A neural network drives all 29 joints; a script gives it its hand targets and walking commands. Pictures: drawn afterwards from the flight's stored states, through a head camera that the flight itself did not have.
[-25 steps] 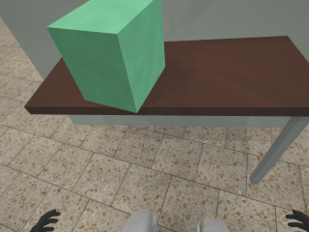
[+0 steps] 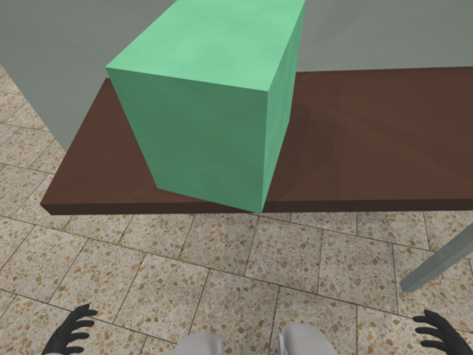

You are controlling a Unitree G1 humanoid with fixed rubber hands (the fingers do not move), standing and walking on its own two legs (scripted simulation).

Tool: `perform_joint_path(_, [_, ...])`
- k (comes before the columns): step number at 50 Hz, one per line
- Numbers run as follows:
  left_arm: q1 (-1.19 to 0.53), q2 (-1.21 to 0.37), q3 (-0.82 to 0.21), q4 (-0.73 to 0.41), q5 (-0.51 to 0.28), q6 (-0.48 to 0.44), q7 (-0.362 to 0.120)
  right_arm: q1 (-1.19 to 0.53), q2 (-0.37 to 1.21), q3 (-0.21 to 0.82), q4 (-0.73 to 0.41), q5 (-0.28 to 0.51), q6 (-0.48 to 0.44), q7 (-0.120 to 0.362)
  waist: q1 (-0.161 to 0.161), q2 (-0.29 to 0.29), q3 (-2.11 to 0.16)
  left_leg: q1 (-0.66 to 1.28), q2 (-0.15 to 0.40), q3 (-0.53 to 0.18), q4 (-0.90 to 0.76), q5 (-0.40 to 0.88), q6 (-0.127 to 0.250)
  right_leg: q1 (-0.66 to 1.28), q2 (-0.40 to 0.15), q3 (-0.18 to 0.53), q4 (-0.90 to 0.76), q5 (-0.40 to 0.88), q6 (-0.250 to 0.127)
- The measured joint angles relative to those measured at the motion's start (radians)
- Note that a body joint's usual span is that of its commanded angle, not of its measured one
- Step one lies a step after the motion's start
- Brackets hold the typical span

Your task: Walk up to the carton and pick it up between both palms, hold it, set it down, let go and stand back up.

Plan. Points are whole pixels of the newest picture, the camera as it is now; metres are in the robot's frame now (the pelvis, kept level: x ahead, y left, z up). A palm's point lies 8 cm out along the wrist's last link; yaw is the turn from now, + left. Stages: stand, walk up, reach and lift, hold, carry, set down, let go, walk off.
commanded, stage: walk up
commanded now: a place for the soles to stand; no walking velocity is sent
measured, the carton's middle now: (225, 101) +0.53 +0.04 +0.13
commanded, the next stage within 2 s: none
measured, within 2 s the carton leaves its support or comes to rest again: neither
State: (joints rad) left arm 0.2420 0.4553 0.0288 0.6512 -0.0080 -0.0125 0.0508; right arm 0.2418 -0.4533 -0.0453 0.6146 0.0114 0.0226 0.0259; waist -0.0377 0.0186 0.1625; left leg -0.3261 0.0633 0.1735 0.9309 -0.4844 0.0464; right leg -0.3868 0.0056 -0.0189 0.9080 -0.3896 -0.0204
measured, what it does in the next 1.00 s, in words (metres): stands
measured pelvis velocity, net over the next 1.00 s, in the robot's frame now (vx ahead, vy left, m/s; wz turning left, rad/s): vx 0.04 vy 0.03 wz -0.07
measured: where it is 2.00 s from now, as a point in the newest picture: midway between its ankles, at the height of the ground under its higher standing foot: outside the picture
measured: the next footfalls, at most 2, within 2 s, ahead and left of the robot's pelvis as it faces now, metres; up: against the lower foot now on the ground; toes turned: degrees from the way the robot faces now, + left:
none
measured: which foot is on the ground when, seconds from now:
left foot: down 0.00-1.00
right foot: down 0.00-1.00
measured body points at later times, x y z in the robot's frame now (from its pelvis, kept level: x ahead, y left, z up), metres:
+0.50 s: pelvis +0.03 +0.03 +0.04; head +0.06 +0.02 +0.49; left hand +0.19 +0.33 -0.07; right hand +0.13 -0.30 -0.06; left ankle +0.02 +0.08 -0.69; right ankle +0.06 -0.11 -0.69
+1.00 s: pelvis +0.04 +0.03 +0.03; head +0.07 +0.01 +0.48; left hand +0.15 +0.36 -0.07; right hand +0.12 -0.31 -0.08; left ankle +0.03 +0.14 -0.68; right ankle +0.06 -0.11 -0.69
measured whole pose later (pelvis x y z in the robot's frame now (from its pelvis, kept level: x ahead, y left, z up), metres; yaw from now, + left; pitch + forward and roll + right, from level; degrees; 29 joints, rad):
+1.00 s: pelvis +0.04 +0.03 +0.03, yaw -4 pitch -2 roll -3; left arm 0.17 0.40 0.04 0.91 0.05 -0.02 0.08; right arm 0.15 -0.44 -0.11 0.86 -0.03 0.05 0.05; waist 0.01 0.08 0.13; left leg -0.31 0.02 -0.03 0.83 -0.52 0.02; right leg -0.31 0.05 0.04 0.64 -0.30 0.01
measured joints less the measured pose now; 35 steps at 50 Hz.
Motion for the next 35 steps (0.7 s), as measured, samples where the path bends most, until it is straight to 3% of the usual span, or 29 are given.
perform_joint_path(3, [-0.045,-0.021,-0.010,0.041,-0.009,-0.001,-0.011,0.002,0.013,0.011,0.046,0.013,-0.002,-0.007,0.007,-0.022,-0.012,0.050,-0.035,0.027,-0.092,0.028,0.019,0.025,-0.022,0.033,-0.045,-0.004,0.023])
perform_joint_path(6, [-0.086,-0.029,-0.027,0.085,-0.020,0.004,-0.017,-0.014,0.017,0.023,0.095,0.013,-0.020,-0.012,0.010,-0.020,-0.021,0.087,-0.036,0.044,-0.175,0.057,0.026,0.060,-0.011,0.057,-0.135,0.039,0.041])
perform_joint_path(23, [-0.223,-0.041,-0.034,0.325,-0.015,0.026,-0.021,-0.141,0.040,0.006,0.256,0.009,-0.015,-0.014,0.012,-0.023,-0.013,0.182,-0.045,0.085,-0.397,0.159,0.030,0.147,-0.005,0.084,-0.362,0.157,0.050])
perform_joint_path(35, [-0.213,-0.087,-0.029,0.386,-0.003,0.023,-0.025,-0.169,0.067,-0.015,0.343,0.006,-0.014,-0.007,0.022,-0.001,-0.031,0.205,-0.048,0.080,-0.454,0.193,0.020,0.161,-0.006,0.074,-0.396,0.173,0.036])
